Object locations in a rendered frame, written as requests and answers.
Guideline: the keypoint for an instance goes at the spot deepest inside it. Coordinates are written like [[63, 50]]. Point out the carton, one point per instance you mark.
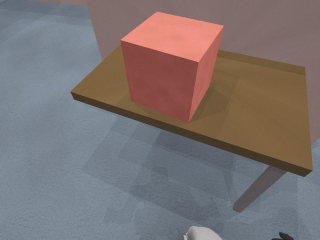
[[169, 62]]

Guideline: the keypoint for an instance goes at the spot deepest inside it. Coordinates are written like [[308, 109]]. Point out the table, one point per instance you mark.
[[254, 107]]

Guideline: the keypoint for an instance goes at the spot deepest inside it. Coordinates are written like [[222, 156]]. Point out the robot right thigh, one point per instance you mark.
[[201, 233]]

